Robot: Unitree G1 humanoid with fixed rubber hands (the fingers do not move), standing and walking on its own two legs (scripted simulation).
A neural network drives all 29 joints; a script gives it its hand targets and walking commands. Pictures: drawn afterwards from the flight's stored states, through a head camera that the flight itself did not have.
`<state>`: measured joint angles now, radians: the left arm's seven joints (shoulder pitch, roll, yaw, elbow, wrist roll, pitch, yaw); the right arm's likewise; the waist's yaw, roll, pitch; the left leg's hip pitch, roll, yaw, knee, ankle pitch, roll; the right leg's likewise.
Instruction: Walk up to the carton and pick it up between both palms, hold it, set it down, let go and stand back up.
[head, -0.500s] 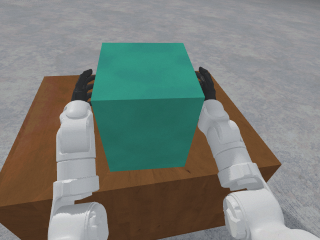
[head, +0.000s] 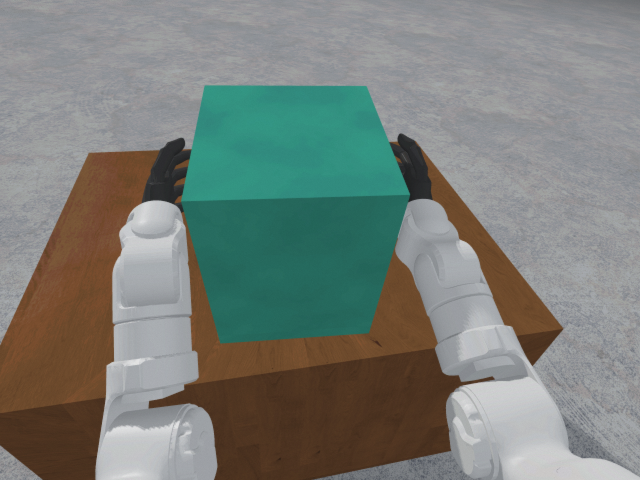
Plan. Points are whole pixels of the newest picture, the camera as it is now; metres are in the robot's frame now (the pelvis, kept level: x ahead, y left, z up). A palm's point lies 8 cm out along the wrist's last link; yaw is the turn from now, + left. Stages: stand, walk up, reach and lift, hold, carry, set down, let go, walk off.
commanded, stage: hold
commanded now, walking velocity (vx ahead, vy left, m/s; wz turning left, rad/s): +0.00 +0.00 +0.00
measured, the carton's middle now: (292, 217) +0.39 +0.01 +0.16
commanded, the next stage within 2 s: none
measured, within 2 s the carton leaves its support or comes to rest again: neither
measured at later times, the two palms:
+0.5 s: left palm (163, 206) +0.36 +0.16 +0.20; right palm (412, 200) +0.36 -0.14 +0.20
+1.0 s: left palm (164, 211) +0.36 +0.16 +0.19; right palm (408, 205) +0.37 -0.14 +0.19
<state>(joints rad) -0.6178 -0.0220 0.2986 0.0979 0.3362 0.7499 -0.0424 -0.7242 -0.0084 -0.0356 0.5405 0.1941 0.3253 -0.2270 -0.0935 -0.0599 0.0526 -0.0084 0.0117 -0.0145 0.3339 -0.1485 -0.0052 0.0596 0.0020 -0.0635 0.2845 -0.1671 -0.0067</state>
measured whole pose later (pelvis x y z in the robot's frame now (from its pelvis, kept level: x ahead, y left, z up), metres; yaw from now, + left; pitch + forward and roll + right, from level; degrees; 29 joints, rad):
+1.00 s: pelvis +0.00 +0.00 +0.00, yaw +0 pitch -10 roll +0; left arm -0.65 -0.03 0.32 0.14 0.36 0.76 -0.05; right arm -0.75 -0.01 -0.05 0.59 0.18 0.33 -0.22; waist -0.08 -0.06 0.08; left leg 0.00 0.01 -0.01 0.33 -0.14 0.00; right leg 0.05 0.00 -0.06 0.30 -0.17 -0.01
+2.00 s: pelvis +0.00 +0.00 +0.00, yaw +0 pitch -9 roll +0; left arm -0.64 -0.02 0.31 0.10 0.35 0.76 -0.06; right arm -0.75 0.00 -0.06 0.55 0.17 0.33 -0.22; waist -0.08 -0.06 0.08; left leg -0.03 0.01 -0.01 0.33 -0.13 -0.01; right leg 0.03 0.00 -0.06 0.30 -0.17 -0.01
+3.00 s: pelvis +0.00 +0.00 +0.00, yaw +0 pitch -11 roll -1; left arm -0.58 -0.02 0.30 0.03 0.34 0.78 -0.06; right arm -0.71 -0.01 -0.01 0.49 0.21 0.33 -0.24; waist -0.09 -0.07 0.09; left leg 0.00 0.01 -0.01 0.33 -0.15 -0.01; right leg 0.06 0.01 -0.07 0.30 -0.17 -0.01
